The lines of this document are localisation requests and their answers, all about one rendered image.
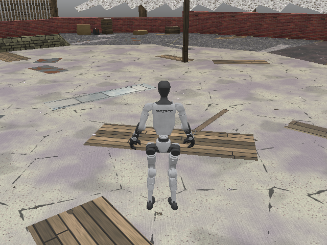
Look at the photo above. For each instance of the robot left forearm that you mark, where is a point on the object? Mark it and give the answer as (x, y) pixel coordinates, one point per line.
(136, 133)

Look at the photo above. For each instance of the left robot foot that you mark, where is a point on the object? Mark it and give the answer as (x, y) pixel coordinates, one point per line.
(150, 204)

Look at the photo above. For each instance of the right robot upper arm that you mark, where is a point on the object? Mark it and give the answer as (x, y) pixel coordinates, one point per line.
(182, 115)

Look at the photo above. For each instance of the robot left thigh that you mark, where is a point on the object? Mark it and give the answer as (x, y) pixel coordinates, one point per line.
(151, 157)

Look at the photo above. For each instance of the left robot upper arm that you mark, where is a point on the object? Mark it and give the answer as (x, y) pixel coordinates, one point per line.
(144, 116)

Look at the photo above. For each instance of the robot right forearm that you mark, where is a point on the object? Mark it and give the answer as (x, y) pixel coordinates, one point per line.
(188, 133)

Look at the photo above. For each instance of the robot left hand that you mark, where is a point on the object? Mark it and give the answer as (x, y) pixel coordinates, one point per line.
(134, 142)

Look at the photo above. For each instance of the robot right hand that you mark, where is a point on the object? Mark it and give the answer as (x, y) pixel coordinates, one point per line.
(189, 141)

